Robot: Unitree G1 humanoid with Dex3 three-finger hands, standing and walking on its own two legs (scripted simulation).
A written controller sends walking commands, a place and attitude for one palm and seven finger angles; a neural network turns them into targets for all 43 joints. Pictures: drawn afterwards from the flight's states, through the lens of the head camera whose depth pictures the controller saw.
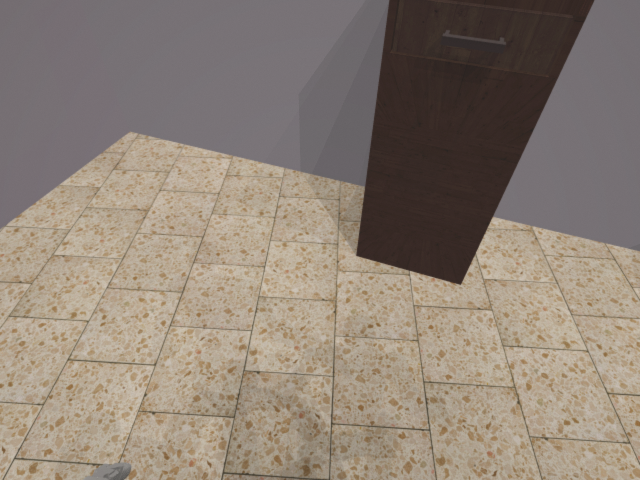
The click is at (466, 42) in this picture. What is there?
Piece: drawer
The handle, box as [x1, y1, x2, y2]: [440, 30, 505, 53]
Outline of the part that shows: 440,43 446,45 501,53 505,45 505,42 501,37 498,41 453,35 449,33 449,30 446,30 443,33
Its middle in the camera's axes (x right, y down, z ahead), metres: +0.36 -0.47 +0.92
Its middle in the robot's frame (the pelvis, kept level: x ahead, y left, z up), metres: +1.04 -0.30 +0.14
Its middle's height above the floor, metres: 0.91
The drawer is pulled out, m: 0.00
